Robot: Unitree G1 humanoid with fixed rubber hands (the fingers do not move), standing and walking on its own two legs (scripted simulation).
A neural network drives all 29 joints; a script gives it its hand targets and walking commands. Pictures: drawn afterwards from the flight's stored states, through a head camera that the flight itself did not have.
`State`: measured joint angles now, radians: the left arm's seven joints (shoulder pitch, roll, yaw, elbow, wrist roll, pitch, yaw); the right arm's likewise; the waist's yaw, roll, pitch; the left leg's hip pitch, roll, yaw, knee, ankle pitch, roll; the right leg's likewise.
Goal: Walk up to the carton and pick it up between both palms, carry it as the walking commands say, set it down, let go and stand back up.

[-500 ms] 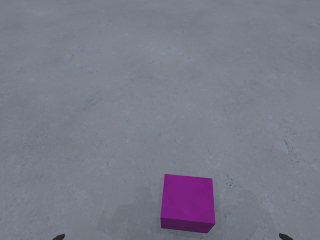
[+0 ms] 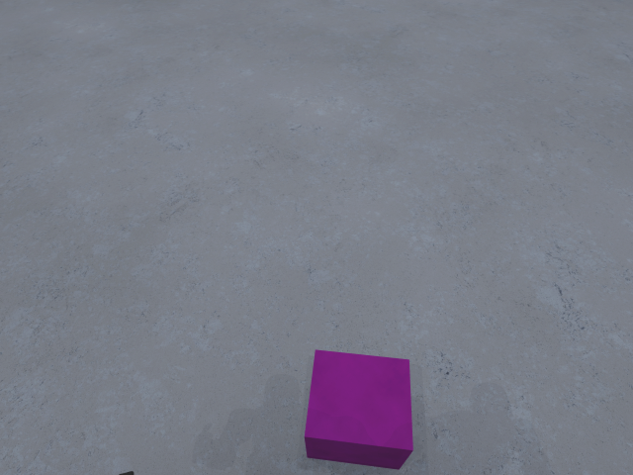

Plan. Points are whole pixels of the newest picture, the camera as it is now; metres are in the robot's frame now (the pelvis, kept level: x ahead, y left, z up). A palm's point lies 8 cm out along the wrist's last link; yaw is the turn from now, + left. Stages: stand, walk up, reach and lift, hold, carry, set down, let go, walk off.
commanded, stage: walk up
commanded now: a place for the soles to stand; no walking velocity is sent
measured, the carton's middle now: (357, 409) +0.42 -0.07 -0.66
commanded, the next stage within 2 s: reach and lift in 0.82 s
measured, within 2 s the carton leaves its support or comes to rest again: neither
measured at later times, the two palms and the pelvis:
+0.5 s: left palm out of the picture +0.12 +0.31 -0.11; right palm out of the picture +0.07 -0.31 -0.10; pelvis +0.00 +0.00 +0.00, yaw +1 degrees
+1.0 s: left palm out of the picture +0.13 +0.29 -0.11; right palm out of the picture +0.12 -0.30 -0.10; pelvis -0.02 +0.01 -0.01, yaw -3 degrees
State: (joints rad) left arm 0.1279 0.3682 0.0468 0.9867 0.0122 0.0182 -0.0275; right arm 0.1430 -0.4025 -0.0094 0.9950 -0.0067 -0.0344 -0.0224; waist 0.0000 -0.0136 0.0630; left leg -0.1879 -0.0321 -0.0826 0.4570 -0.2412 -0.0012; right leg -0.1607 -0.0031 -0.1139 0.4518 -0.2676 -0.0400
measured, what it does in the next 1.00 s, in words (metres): stands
